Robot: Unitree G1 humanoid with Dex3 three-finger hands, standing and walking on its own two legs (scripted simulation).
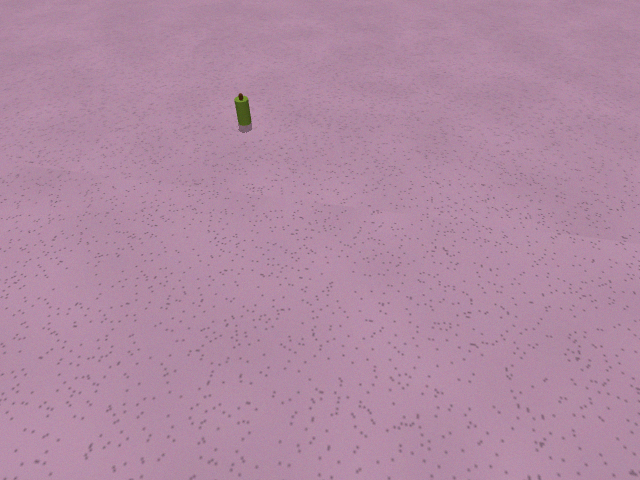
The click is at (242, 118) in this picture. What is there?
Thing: necked bottle
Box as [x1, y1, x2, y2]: [234, 93, 250, 125]
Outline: 239,93 234,99 239,124 246,125 250,123 247,97
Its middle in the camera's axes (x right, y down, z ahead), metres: -0.47 -0.76 +2.29
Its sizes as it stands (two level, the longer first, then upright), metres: 0.079 0.079 0.185
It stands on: the floor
